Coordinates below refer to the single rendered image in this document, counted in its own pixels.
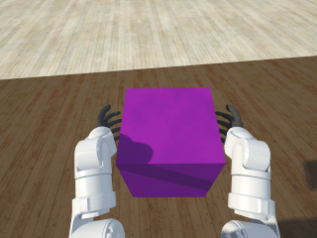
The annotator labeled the carton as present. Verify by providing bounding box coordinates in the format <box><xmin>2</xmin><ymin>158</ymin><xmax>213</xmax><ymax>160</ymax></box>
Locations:
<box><xmin>115</xmin><ymin>87</ymin><xmax>226</xmax><ymax>197</ymax></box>

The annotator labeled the right robot upper arm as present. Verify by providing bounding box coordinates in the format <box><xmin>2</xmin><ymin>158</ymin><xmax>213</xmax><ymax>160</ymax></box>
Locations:
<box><xmin>220</xmin><ymin>220</ymin><xmax>278</xmax><ymax>238</ymax></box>

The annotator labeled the robot right forearm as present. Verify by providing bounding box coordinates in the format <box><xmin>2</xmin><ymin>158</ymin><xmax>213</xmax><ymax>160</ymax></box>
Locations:
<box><xmin>223</xmin><ymin>127</ymin><xmax>280</xmax><ymax>238</ymax></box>

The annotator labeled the robot right hand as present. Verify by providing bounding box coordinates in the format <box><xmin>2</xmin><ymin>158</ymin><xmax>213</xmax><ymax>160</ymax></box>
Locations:
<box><xmin>215</xmin><ymin>104</ymin><xmax>244</xmax><ymax>144</ymax></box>

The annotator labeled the robot left forearm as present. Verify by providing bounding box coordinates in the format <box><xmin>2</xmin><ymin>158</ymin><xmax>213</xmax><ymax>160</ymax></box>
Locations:
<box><xmin>68</xmin><ymin>126</ymin><xmax>117</xmax><ymax>238</ymax></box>

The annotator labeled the left robot upper arm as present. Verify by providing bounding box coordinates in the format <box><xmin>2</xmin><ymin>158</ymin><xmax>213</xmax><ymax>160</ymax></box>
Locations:
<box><xmin>70</xmin><ymin>218</ymin><xmax>126</xmax><ymax>238</ymax></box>

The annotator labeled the robot left hand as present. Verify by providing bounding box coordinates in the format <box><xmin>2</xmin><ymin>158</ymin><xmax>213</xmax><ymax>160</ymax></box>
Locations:
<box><xmin>95</xmin><ymin>104</ymin><xmax>122</xmax><ymax>142</ymax></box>

